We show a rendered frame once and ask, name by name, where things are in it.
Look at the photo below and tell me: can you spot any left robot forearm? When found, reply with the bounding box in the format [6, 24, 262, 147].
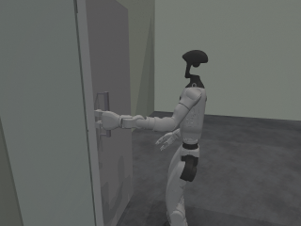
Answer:
[119, 115, 176, 132]

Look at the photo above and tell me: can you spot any robot right hand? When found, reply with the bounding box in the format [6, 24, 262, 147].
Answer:
[155, 132, 176, 151]

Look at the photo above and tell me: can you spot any right robot shin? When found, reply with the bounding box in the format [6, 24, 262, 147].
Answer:
[179, 195, 185, 208]

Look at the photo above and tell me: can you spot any right robot forearm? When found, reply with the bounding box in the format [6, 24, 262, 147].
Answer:
[173, 128, 181, 138]

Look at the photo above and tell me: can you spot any robot left hand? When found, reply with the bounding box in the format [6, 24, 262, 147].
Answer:
[94, 109, 131, 130]

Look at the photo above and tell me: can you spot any handle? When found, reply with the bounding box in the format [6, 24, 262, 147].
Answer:
[97, 91, 111, 137]

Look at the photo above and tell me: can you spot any fridge door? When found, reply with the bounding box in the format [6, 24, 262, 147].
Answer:
[76, 0, 134, 226]

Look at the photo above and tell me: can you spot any right robot thigh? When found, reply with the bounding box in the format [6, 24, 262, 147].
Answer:
[167, 145, 182, 180]

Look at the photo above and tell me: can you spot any robot left upper arm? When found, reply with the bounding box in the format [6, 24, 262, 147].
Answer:
[163, 88, 202, 132]

